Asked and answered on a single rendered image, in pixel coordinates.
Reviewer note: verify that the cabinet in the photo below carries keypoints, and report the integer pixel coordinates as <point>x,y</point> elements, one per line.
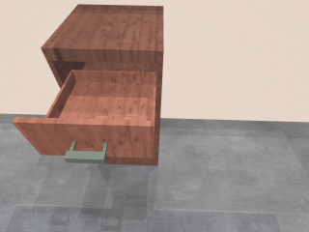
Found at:
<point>113,38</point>

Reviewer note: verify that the handle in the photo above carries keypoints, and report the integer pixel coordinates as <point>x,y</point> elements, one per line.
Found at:
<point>96,157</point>

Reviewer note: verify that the drawer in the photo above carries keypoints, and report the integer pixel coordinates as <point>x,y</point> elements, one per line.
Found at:
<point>94,107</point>

